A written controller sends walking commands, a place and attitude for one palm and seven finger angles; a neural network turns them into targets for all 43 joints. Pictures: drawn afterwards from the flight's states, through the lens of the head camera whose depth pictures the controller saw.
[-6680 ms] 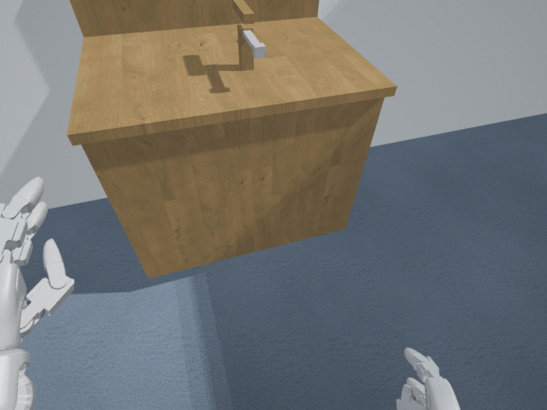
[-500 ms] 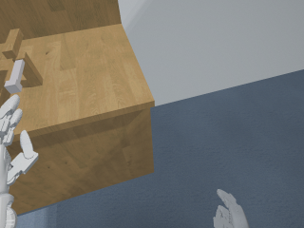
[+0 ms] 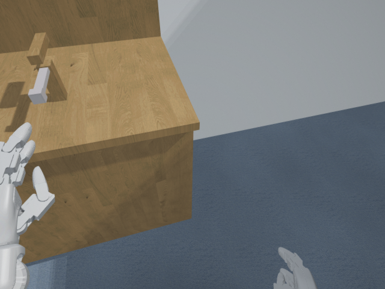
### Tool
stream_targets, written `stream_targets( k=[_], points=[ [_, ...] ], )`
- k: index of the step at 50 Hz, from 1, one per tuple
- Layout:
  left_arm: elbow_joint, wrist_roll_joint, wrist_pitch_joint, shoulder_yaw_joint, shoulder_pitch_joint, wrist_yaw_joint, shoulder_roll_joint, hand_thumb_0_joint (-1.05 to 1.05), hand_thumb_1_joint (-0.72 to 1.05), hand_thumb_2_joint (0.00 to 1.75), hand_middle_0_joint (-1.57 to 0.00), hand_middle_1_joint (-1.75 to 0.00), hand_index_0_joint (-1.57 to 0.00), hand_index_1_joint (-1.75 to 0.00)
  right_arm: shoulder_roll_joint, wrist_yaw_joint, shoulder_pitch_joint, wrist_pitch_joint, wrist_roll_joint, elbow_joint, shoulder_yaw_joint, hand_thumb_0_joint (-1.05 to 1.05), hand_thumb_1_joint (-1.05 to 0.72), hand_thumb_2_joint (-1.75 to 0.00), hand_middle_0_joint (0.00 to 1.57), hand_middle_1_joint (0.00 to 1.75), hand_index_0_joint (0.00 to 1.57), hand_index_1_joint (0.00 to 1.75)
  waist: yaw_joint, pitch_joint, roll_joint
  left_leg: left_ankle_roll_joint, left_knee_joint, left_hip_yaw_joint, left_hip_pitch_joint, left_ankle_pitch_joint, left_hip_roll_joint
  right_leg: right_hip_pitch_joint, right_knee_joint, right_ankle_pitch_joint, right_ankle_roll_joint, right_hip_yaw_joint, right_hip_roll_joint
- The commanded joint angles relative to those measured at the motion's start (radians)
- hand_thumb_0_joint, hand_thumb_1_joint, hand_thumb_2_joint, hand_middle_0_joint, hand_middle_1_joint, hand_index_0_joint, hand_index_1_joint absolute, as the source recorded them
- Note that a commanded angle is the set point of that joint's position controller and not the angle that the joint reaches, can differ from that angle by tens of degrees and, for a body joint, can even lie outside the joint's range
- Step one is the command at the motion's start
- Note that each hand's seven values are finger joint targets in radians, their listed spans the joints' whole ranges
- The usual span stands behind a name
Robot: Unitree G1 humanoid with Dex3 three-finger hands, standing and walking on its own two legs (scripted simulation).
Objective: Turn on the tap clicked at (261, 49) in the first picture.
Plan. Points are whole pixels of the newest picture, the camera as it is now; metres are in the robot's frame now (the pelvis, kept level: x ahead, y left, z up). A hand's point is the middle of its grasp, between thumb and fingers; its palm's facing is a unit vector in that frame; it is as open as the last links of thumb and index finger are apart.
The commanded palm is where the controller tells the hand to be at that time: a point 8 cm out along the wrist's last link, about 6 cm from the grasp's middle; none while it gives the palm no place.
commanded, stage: come to a stop and stand still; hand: left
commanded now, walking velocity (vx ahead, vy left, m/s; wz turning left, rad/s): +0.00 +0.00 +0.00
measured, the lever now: (38, 96) +0.49 +0.42 +0.13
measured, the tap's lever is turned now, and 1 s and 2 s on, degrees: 0 0 0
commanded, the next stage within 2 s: look again from close up in 0.18 s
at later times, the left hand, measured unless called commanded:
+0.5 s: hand (38, 172) +0.25 +0.27 +0.17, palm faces +0.35 -0.85 -0.39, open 7.5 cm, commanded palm +0.18 +0.30 +0.18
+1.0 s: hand (44, 142) +0.32 +0.30 +0.16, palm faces +0.37 -0.85 -0.38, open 7.5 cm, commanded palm +0.25 +0.33 +0.18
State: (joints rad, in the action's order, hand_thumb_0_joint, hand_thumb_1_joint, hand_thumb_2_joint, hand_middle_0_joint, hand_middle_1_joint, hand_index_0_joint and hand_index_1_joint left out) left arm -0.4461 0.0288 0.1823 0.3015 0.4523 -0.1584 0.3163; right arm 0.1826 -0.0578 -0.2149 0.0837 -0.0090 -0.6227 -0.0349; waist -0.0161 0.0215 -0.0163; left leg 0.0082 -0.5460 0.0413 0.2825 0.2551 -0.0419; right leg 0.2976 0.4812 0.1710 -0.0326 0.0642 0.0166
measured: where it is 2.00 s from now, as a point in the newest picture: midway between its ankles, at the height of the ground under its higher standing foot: outside the picture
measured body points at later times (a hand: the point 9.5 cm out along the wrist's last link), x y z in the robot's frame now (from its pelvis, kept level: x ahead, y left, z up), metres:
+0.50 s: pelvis +0.01 +0.03 +0.01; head +0.03 +0.03 +0.46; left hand +0.22 +0.31 +0.19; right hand +0.16 -0.21 -0.08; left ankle +0.03 +0.12 -0.73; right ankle +0.06 -0.10 -0.73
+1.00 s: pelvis +0.09 +0.05 -0.01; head +0.12 +0.07 +0.44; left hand +0.29 +0.34 +0.18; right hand +0.28 -0.17 -0.07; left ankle +0.03 +0.12 -0.73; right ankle +0.06 -0.10 -0.73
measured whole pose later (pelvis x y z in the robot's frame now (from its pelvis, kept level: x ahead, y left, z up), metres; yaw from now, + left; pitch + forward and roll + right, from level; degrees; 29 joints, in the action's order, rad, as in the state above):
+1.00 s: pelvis +0.09 +0.05 -0.01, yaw +0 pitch +1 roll -2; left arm -0.48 0.05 0.23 0.38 0.40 -0.10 0.38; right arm 0.19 0.00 -0.17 0.12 0.00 -0.55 -0.01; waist -0.01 0.03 0.01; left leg -0.07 -0.63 0.04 0.22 0.42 0.03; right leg 0.25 0.59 0.35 0.02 0.01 -0.02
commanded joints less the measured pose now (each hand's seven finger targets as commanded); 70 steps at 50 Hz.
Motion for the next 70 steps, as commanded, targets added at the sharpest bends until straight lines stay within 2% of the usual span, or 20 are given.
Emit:
stream_targets(
  k=[1, 13, 14, 15, 16, 17, 23, 28, 43, 49, 54, 57, 59, 62, 64, 65, 66, 67, 68, 70],
  points=[
    [-0.226, 0.002, 0.053, 0.139, -0.097, -0.021, 0.216, 0.0, 0.9, 0.9, -0.2, -0.3, -0.2, -0.3, 0.121, -0.02, 0.096, 0.036, 0.001, 0.154, 0.052, 0.0, -0.9, -0.9, 0.2, 0.3, 0.2, 0.3, 0.013, -0.072, 0.019, -0.011, 0.118, -0.057, -0.001, 0.137, -0.013, 0.01, -0.226, 0.349, 0.005, -0.194, -0.125],
    [-0.192, -0.005, 0.054, 0.109, -0.05, -0.019, 0.176, 0.0, 0.9, 0.9, -0.2, -0.3, -0.2, -0.3, 0.134, -0.019, 0.08, 0.059, 0.011, 0.157, 0.055, 0.0, -0.9, -0.9, 0.2, 0.3, 0.2, 0.3, 0.006, -0.08, -0.029, -0.019, 0.214, -0.072, 0.102, 0.125, -0.051, -0.156, -0.137, 0.105, 0.033, -0.133, -0.061],
    [-0.467, -0.153, 0.164, 0.743, -1.133, -0.002, 1.068, 0.0, 0.9, 0.9, -0.2, -0.3, -0.2, -0.3, 0.163, -0.009, -0.047, 0.108, -0.027, 0.151, 0.075, 0.0, -0.9, -0.9, 0.2, 0.3, 0.2, 0.3, -0.011, 0.074, 0.162, -0.038, 0.003, -0.012, 0.13, 0.013, -0.036, 0.045, -0.233, 0.029, 0.119, -0.201, -0.121],
    [0.132, -0.043, 0.124, 0.32, -0.557, 0.047, 0.428, 0.0, 0.9, 0.9, -0.2, -0.3, -0.2, -0.3, 0.039, -0.006, 0.016, 0.099, 0.009, 0.087, 0.036, 0.0, -0.9, -0.9, 0.2, 0.3, 0.2, 0.3, 0.006, -0.194, 0.163, -0.04, -0.021, -0.028, -0.031, 0.009, 0.055, -0.02, -0.197, 0.17, -0.002, -0.172, -0.198],
    [0.161, 0.009, 0.097, 0.24, -0.365, 0.055, 0.261, 0.0, 0.9, 0.9, -0.2, -0.3, -0.2, -0.3, 0.095, 0.008, 0.062, 0.109, 0.037, 0.16, 0.075, 0.0, -0.9, -0.9, 0.2, 0.3, 0.2, 0.3, -0.033, -0.188, -0.057, -0.018, 0.056, -0.012, -0.13, -0.006, 0.046, -0.012, -0.178, 0.182, -0.048, -0.282, -0.156],
    [0.061, 0.014, 0.133, 0.146, -0.331, 0.075, 0.213, 0.0, 0.9, 0.9, -0.2, -0.3, -0.2, -0.3, 0.108, 0.016, 0.037, 0.116, 0.031, 0.189, 0.073, 0.0, -0.9, -0.9, 0.2, 0.3, 0.2, 0.3, -0.029, -0.161, -0.088, -0.021, 0.045, 0.02, -0.087, 0.076, 0.051, -0.018, -0.218, 0.244, -0.013, -0.276, -0.156],
    [-0.078, 0.027, 0.134, 0.147, -0.105, 0.072, 0.23, 0.0, 0.9, 0.9, -0.2, -0.3, -0.2, -0.3, 0.132, 0.045, 0.063, 0.13, 0.034, 0.198, 0.063, 0.0, -0.9, -0.9, 0.2, 0.3, 0.2, 0.3, -0.037, -0.062, 0.101, -0.019, 0.224, -0.054, 0.02, 0.153, 0.022, -0.093, -0.196, 0.318, 0.021, -0.152, -0.056],
    [-0.146, 0.017, 0.145, 0.222, -0.194, 0.062, 0.271, 0.0, 0.9, 0.9, -0.2, -0.3, -0.2, -0.3, 0.132, 0.034, 0.077, 0.136, 0.021, 0.214, 0.058, 0.0, -0.9, -0.9, 0.2, 0.3, 0.2, 0.3, -0.03, -0.086, -0.112, -0.045, 0.332, -0.127, 0.063, 0.096, -0.063, -0.205, -0.003, 0.044, 0.027, -0.07, -0.017],
    [-0.216, 0.019, 0.12, 0.175, -0.131, 0.045, 0.216, 0.0, 0.9, 0.9, -0.2, -0.3, -0.2, -0.3, 0.148, 0.045, 0.071, 0.093, 0.011, 0.2, 0.079, 0.0, -0.9, -0.9, 0.2, 0.3, 0.2, 0.3, 0.011, -0.169, -0.085, -0.022, 0.054, -0.087, -0.119, -0.403, -0.022, -0.136, 0.097, -0.211, -0.011, -0.043, -0.044],
    [-0.25, 0.035, 0.114, 0.205, -0.076, 0.04, 0.235, 0.0, 0.9, 0.9, -0.2, -0.3, -0.2, -0.3, 0.146, 0.051, 0.074, 0.06, 0.025, 0.22, 0.084, 0.0, -0.9, -0.9, 0.2, 0.3, 0.2, 0.3, 0.007, -0.203, -0.03, -0.003, -0.103, -0.039, -0.081, -0.563, 0.005, -0.212, 0.134, -0.335, -0.042, -0.076, -0.082],
    [-0.271, 0.04, 0.124, 0.226, -0.094, 0.024, 0.25, 0.0, 0.9, 0.9, -0.2, -0.3, -0.2, -0.3, 0.139, 0.058, 0.086, 0.039, 0.031, 0.21, 0.088, 0.0, -0.9, -0.9, 0.2, 0.3, 0.2, 0.3, 0.005, -0.15, 0.088, -0.008, -0.128, -0.007, 0.109, -0.145, 0.066, -0.291, 0.146, -0.411, -0.118, -0.26, -0.233],
    [-0.33, 0.036, 0.124, 0.193, -0.142, 0.032, 0.231, 0.0, 0.9, 0.9, -0.2, -0.3, -0.2, -0.3, 0.144, 0.05, 0.059, 0.039, 0.029, 0.215, 0.092, 0.0, -0.9, -0.9, 0.2, 0.3, 0.2, 0.3, 0.059, -0.104, -0.284, -0.062, 0.129, -0.248, -0.355, -0.663, -0.108, 0.231, 0.505, 0.105, 0.04, 0.017, -0.007],
    [-0.3, 0.023, 0.11, 0.182, -0.131, 0.031, 0.221, 0.0, 0.9, 0.9, -0.2, -0.3, -0.2, -0.3, 0.148, 0.068, 0.034, 0.046, 0.008, 0.22, 0.108, 0.0, -0.9, -0.9, 0.2, 0.3, 0.2, 0.3, 0.065, -0.1, -0.191, -0.032, 0.079, -0.279, -0.588, -0.922, -0.133, 0.485, 0.608, 0.359, 0.011, 0.051, 0.016],
    [-0.306, 0.018, 0.093, 0.183, -0.105, 0.029, 0.221, 0.0, 0.9, 0.9, -0.2, -0.3, -0.2, -0.3, 0.143, 0.077, 0.051, 0.042, 0.015, 0.229, 0.102, 0.0, -0.9, -0.9, 0.2, 0.3, 0.2, 0.3, 0.045, -0.072, -0.132, -0.027, 0.07, -0.178, -0.405, -0.812, -0.093, 0.326, 0.396, 0.217, -0.001, 0.104, -0.004],
    [-0.277, 0.031, 0.092, 0.207, -0.027, 0.031, 0.225, 0.0, 0.9, 0.9, -0.2, -0.3, -0.2, -0.3, 0.141, 0.064, 0.087, 0.035, 0.016, 0.235, 0.087, 0.0, -0.9, -0.9, 0.2, 0.3, 0.2, 0.3, 0.003, -0.112, -0.113, -0.009, -0.055, -0.061, -0.127, -0.742, -0.058, -0.083, 0.121, 0.008, -0.021, 0.15, 0.011],
    [-0.275, 0.035, 0.099, 0.232, 0.001, 0.03, 0.243, 0.0, 0.9, 0.9, -0.2, -0.3, -0.2, -0.3, 0.146, 0.057, 0.099, 0.033, 0.017, 0.238, 0.086, 0.0, -0.9, -0.9, 0.2, 0.3, 0.2, 0.3, -0.025, -0.155, -0.084, 0.009, -0.212, -0.058, 0.042, -0.645, -0.037, -0.327, 0.018, -0.119, -0.048, 0.122, -0.005],
    [-0.259, 0.034, 0.099, 0.266, 0.031, 0.028, 0.282, 0.0, 0.9, 0.9, -0.2, -0.3, -0.2, -0.3, 0.139, 0.052, 0.111, 0.025, 0.026, 0.239, 0.084, 0.0, -0.9, -0.9, 0.2, 0.3, 0.2, 0.3, -0.043, -0.244, 0.057, 0.028, -0.528, -0.005, 0.253, -0.418, 0.036, -0.561, 0.021, -0.286, -0.14, -0.09, -0.17],
    [-0.274, 0.056, 0.119, 0.311, 0.003, 0.029, 0.309, 0.0, 0.9, 0.9, -0.2, -0.3, -0.2, -0.3, 0.153, 0.051, 0.125, 0.033, 0.019, 0.253, 0.1, 0.0, -0.9, -0.9, 0.2, 0.3, 0.2, 0.3, -0.033, -0.267, 0.167, -0.001, -0.841, -0.019, 0.394, 0.193, 0.118, -0.527, -0.037, -0.44, -0.261, -0.473, -0.413],
    [-0.202, 0.057, 0.119, 0.343, 0.044, 0.021, 0.303, 0.0, 0.9, 0.9, -0.2, -0.3, -0.2, -0.3, 0.15, 0.045, 0.071, 0.022, 0.011, 0.238, 0.093, 0.0, -0.9, -0.9, 0.2, 0.3, 0.2, 0.3, -0.017, -0.163, 0.073, -0.008, -0.884, -0.148, 0.383, 0.255, 0.049, -0.3, -0.129, -0.285, -0.248, -0.567, -0.457],
    [-0.264, 0.044, 0.133, 0.282, -0.012, 0.033, 0.259, 0.0, 0.9, 0.9, -0.2, -0.3, -0.2, -0.3, 0.149, 0.073, 0.07, 0.004, 0.019, 0.229, 0.088, 0.0, -0.9, -0.9, 0.2, 0.3, 0.2, 0.3, -0.006, -0.085, 0.087, 0.009, -0.838, -0.189, 0.348, 0.18, -0.02, -0.119, -0.169, -0.087, -0.216, -0.466, -0.414]
  ],
)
